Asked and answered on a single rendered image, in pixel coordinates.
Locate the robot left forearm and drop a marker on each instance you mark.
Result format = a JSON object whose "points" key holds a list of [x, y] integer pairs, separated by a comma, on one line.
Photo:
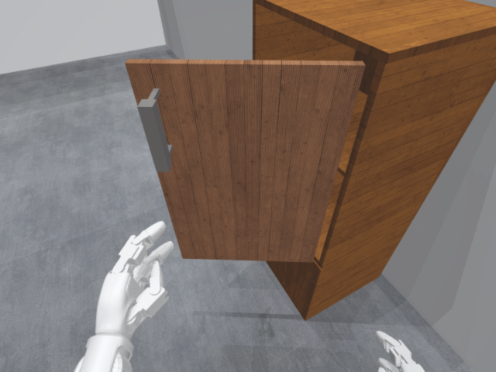
{"points": [[106, 352]]}

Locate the cupboard door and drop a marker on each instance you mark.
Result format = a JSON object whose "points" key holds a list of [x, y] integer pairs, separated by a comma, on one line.
{"points": [[256, 148]]}

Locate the handle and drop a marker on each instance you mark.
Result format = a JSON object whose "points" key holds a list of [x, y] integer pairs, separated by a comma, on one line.
{"points": [[153, 128]]}

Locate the left robot hand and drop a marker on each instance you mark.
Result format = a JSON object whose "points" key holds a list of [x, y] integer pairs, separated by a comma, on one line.
{"points": [[123, 287]]}

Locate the right robot hand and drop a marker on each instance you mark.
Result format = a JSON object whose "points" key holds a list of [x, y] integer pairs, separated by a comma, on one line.
{"points": [[399, 354]]}

